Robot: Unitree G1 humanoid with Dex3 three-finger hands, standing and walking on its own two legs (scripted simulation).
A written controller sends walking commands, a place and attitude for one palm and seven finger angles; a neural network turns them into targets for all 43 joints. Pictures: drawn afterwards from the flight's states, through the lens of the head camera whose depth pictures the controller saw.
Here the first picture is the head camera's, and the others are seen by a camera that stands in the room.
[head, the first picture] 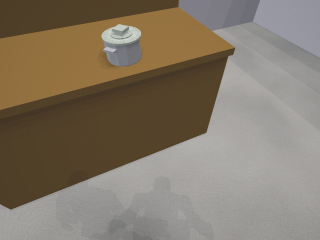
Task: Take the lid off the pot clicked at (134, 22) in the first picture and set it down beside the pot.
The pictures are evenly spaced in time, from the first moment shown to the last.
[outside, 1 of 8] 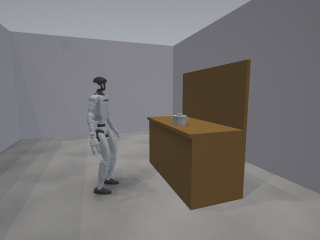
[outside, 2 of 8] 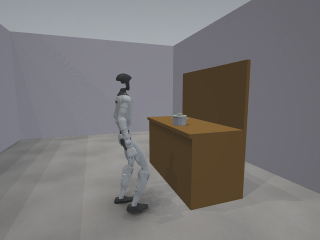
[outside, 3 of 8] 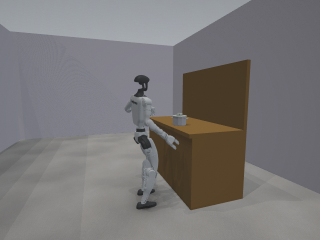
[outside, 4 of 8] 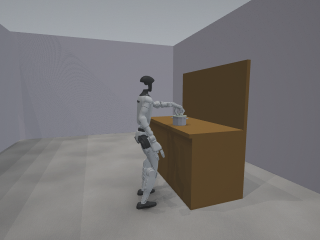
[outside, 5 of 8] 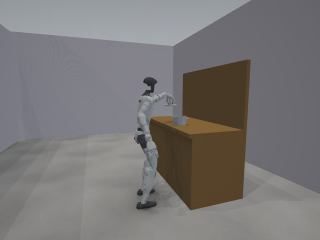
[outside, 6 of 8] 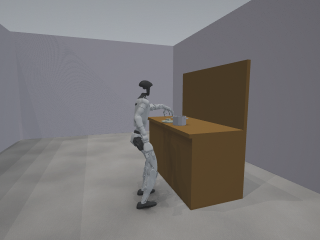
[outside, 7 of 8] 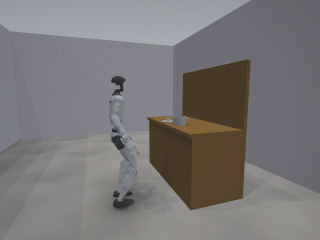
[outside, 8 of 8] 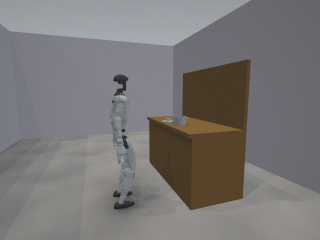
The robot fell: no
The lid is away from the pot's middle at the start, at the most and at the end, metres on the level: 0.00 0.25 0.24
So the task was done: yes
